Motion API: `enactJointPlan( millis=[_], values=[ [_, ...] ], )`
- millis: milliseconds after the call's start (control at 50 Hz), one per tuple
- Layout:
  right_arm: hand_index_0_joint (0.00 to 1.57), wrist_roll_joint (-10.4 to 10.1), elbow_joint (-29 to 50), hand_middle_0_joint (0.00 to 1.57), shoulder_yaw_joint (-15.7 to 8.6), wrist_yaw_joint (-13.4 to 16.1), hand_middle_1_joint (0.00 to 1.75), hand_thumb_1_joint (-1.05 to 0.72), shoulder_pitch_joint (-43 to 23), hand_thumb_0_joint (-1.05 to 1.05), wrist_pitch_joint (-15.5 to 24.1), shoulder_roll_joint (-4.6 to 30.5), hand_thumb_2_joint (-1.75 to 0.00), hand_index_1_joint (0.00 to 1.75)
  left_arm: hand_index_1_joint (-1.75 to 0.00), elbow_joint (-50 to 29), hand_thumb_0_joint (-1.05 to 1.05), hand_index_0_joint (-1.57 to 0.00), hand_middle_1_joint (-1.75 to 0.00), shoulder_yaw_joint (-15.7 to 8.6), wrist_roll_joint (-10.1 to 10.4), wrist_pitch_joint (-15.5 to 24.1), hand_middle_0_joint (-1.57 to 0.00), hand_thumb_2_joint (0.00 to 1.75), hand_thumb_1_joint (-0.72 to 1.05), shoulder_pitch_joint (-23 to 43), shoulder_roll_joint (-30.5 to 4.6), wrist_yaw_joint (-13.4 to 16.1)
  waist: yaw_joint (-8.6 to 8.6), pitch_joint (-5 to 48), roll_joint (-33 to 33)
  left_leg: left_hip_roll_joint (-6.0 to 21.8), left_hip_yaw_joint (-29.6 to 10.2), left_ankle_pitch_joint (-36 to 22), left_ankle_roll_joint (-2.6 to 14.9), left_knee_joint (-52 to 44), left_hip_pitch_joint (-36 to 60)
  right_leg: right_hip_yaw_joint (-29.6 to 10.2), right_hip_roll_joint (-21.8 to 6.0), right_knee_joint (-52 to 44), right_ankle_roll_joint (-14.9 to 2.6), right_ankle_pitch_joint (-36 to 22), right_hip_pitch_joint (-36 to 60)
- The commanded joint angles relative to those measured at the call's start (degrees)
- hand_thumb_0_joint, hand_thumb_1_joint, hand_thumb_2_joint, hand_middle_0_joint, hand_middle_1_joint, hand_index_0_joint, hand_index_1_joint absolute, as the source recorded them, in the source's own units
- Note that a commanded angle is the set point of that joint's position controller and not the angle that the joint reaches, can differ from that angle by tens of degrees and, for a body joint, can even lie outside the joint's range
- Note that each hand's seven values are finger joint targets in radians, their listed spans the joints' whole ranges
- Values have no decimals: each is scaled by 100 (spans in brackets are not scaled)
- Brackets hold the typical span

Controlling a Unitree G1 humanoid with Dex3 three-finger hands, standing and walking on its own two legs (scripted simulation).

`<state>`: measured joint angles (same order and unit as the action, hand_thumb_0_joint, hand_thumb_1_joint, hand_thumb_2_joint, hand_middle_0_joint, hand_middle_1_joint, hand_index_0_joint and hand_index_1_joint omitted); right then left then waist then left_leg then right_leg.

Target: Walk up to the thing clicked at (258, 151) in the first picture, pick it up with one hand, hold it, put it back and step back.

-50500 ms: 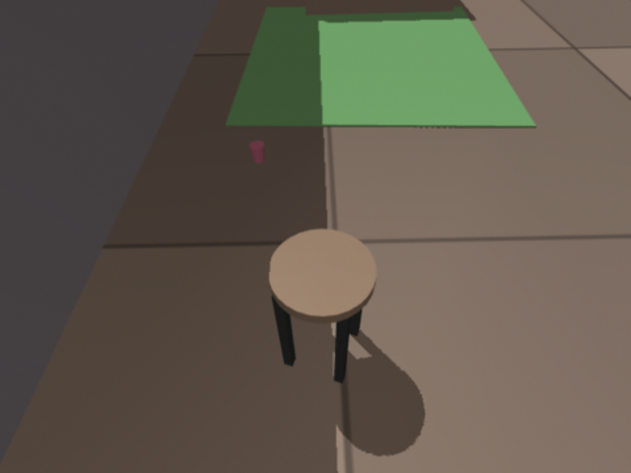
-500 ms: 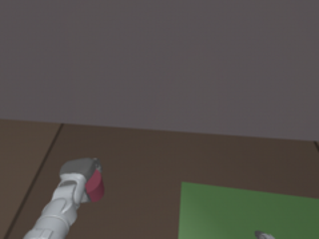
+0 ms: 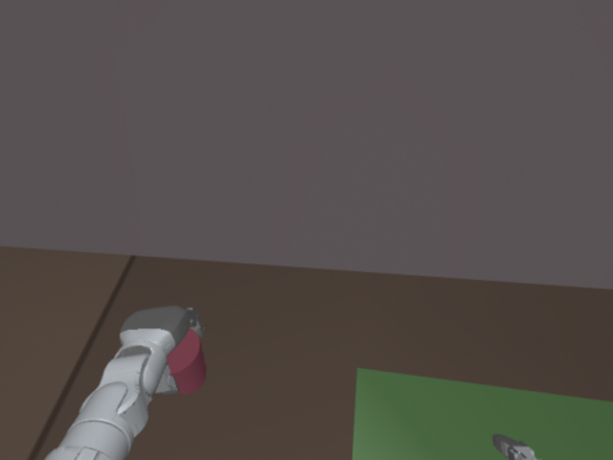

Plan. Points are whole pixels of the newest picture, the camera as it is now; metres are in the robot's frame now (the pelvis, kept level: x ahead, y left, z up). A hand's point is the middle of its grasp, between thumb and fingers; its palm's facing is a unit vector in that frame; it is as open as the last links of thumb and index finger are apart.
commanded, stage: hold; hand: left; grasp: from above
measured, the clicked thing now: (181, 363) +0.31 +0.22 -0.11
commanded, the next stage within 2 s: crouch in 1.44 s
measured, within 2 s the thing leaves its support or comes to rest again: neither
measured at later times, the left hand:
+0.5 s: hand (160, 370) +0.27 +0.23 -0.05, palm faces -0.45 -0.10 -0.89, open 9.9 cm
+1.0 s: hand (157, 379) +0.25 +0.22 -0.04, palm faces -0.46 -0.10 -0.88, open 9.9 cm
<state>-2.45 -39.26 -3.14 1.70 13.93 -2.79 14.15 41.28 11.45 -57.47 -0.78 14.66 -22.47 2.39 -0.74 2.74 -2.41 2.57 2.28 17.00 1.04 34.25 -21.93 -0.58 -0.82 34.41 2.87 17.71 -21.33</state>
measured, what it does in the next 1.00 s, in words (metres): stands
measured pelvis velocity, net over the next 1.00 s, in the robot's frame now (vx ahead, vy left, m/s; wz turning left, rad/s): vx -0.02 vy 0.00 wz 0.01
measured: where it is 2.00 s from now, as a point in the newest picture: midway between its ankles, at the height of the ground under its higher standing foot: outside the picture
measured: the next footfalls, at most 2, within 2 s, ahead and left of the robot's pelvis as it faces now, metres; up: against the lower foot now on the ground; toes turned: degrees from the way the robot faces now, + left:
none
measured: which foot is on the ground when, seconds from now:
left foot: down 0.00-1.00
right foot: down 0.00-1.00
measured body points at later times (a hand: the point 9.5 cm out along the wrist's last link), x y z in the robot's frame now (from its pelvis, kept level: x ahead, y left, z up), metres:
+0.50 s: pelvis -0.01 +0.00 +0.01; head +0.00 +0.00 +0.46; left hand +0.29 +0.23 +0.00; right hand +0.13 -0.26 -0.10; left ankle +0.00 +0.10 -0.73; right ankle +0.00 -0.16 -0.72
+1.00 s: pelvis -0.02 +0.00 +0.01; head -0.01 -0.01 +0.46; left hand +0.27 +0.23 +0.01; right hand +0.14 -0.25 -0.09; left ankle +0.00 +0.10 -0.73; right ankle +0.00 -0.16 -0.72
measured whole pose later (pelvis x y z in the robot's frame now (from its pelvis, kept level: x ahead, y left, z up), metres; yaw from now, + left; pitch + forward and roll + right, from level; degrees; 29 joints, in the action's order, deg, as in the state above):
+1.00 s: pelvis -0.02 +0.00 +0.01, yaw +0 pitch +0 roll -2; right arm -3.4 -37.6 -1.4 2.8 10.1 -4.5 13.9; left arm 32.7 12.2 -57.2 -0.5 10.1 -22.8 -2.8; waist 1.1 -0.2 -2.9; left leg 1.9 2.4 11.9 1.1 26.1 -14.4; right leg -0.6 -1.2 27.8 2.8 13.5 -14.5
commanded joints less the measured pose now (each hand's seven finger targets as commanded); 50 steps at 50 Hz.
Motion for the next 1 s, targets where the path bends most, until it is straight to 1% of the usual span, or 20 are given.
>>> enactJointPlan(
  millis=[0, 40, 120, 160, 200, 320, 360, 440, 500, 580, 600, 660, 700, 740, 760, 800, 840, 860, 920, 980],
  values=[
    [20, -11, 699, 20, -253, 38, 30, -90, -206, 0, 170, 896, -90, 30, -59, -1157, 0, -101, -56, -459, -59, -1, -104, 84, 58, 1795, -1079, 164, -40, 1431, -39, -203, -63, -1874, -145, -440, 1078, 167, 318, -443, -369, -1586, 409],
    [20, -25, 717, 20, -252, 42, 30, -89, -260, 0, 151, 908, -90, 30, -59, -1276, 0, -102, -55, -536, -29, 0, -106, 86, 59, 1835, -1184, 135, -4, 1423, -183, -188, -44, -1822, -161, -518, 1194, 164, 313, -497, -380, -1516, 412],
    [20, -30, 772, 20, -222, 53, 30, -89, -353, 0, 128, 873, -90, 30, -60, -1284, 0, -101, -56, -416, -42, -14, -104, 84, 58, 1798, -1030, 71, -18, 1256, 30, -222, -34, -1552, -106, -626, 1132, 142, 293, -637, -357, -1372, 444],
    [20, -52, 818, 20, -216, 57, 30, -89, -440, 0, 121, 880, -90, 30, -59, -1414, 0, -102, -56, -544, -21, -7, -105, 85, 60, 1791, -1191, 56, 86, 1261, -100, -217, -23, -1421, -119, -712, 1172, 141, 288, -685, -377, -1224, 489],
    [20, -37, 807, 20, -213, 53, 30, -89, -407, 0, 112, 894, -90, 30, -60, -1398, 0, -100, -56, -445, -14, -4, -103, 84, 57, 1835, -1086, 10, -14, 1285, -91, -165, -79, -1433, -136, -760, 1268, 160, 314, -687, -380, -1220, 450],
    [20, -55, 859, 20, -169, 81, 30, -89, -564, 0, 101, 877, -90, 30, -60, -1416, 0, -99, -56, -460, -3, 17, -102, 85, 55, 1728, -1101, -53, 31, 1095, -96, -159, -106, -1231, -137, -896, 1312, 159, 291, -822, -378, -1049, 471],
    [20, -53, 844, 20, -183, 84, 30, -89, -593, 0, 108, 894, -90, 30, -59, -1633, 0, -99, -56, -498, 16, 46, -102, 84, 57, 1852, -1151, -42, 51, 1262, -197, -142, -128, -1235, -156, -918, 1435, 149, 294, -817, -384, -1056, 493],
    [20, -62, 860, 20, -156, 90, 30, -89, -641, 0, 107, 871, -90, 30, -60, -1468, 0, -100, -56, -469, 13, 7, -103, 87, 56, 1581, -1077, -73, 42, 1089, -19, -146, -130, -1225, -141, -952, 1414, 152, 280, -881, -368, -1040, 520],
    [20, -68, 881, 20, -149, 95, 30, -89, -704, 0, 110, 839, -90, 30, -60, -1751, 0, -97, -56, -508, -9, 27, -100, 86, 52, 1761, -1150, -94, 93, 1188, -158, -145, -148, -1292, -153, -988, 1490, 157, 274, -890, -378, -1101, 542],
    [20, -88, 897, 20, -134, 105, 30, -90, -751, 0, 100, 827, -90, 30, -60, -1772, 0, -98, -57, -518, 21, 2, -101, 86, 54, 1637, -1157, -138, 107, 1123, -16, -217, -45, -1363, -101, -980, 1427, 137, 253, -980, -352, -1159, 681],
    [20, -83, 910, 20, -128, 107, 30, -89, -766, 0, 95, 815, -90, 30, -61, -1810, 0, -97, -57, -572, 18, -1, -100, 86, 53, 1602, -1181, -153, 117, 1100, -20, -230, -29, -1264, -94, -998, 1430, 131, 247, -1009, -346, -1067, 690],
    [20, -83, 887, 20, -121, 114, 30, -89, -801, 0, 84, 834, -90, 30, -61, -1817, 0, -97, -57, -477, -13, -31, -101, 86, 54, 1660, -1138, -218, 75, 1052, -72, -169, -103, -1252, -124, -1081, 1500, 155, 269, -985, -371, -1076, 624],
    [20, -96, 898, 20, -108, 121, 30, -89, -828, 0, 82, 838, -90, 30, -60, -1913, 0, -97, -57, -575, 27, -25, -100, 85, 54, 1681, -1232, -243, 139, 1059, -129, -136, -153, -1108, -136, -1149, 1515, 152, 274, -1010, -368, -961, 670],
    [20, -101, 949, 20, -95, 114, 30, -89, -877, 0, 80, 819, -90, 30, -61, -1831, 0, -97, -57, -428, 57, -33, -100, 87, 53, 1377, -1027, -320, 129, 944, -103, -131, -173, -1083, -136, -1191, 1503, 157, 268, -1028, -376, -944, 659],
    [20, -102, 961, 20, -101, 117, 30, -89, -884, 0, 78, 841, -90, 30, -61, -1906, 0, -97, -59, -392, 75, -31, -99, 85, 55, 1430, -1005, -347, 105, 949, -102, -110, -207, -1080, -150, -1199, 1532, 153, 271, -1030, -373, -951, 615],
    [20, -107, 973, 20, -89, 128, 30, -89, -897, 0, 75, 832, -90, 30, -60, -1891, 0, -95, -56, -508, 77, -14, -98, 84, 52, 1409, -1140, -371, 126, 865, -54, -103, -224, -1046, -143, -1224, 1456, 153, 267, -1057, -371, -919, 630],
    [20, -108, 998, 20, -75, 121, 30, -89, -911, 0, 79, 796, -90, 30, -61, -2062, 0, -94, -57, -372, 62, 25, -97, 85, 49, 1381, -1005, -386, 134, 917, -89, -149, -190, -1017, -133, -1218, 1487, 142, 248, -1071, -376, -886, 657],
    [20, -106, 1015, 20, -77, 127, 30, -89, -920, 0, 71, 783, -90, 30, -60, -2029, 0, -93, -56, -505, 37, 28, -97, 85, 49, 1280, -1094, -359, 163, 995, -106, -188, -132, -1129, -119, -1184, 1516, 133, 239, -1073, -378, -945, 705],
    [20, -100, 943, 20, -81, 134, 30, -89, -876, 0, 64, 811, -90, 30, -60, -2061, 0, -94, -57, -571, 16, 43, -98, 85, 50, 1592, -1209, -278, 69, 1071, -77, -177, -129, -1274, -124, -1145, 1613, 129, 253, -1049, -372, -1072, 710],
    [20, -96, 872, 20, -77, 144, 30, -89, -856, 0, 58, 800, -90, 30, -61, -1992, 0, -95, -57, -649, -17, 55, -98, 87, 50, 1798, -1296, -146, 114, 1161, -125, -189, -106, -1371, -126, -1119, 1662, 147, 249, -1037, -374, -1140, 718]
  ],
)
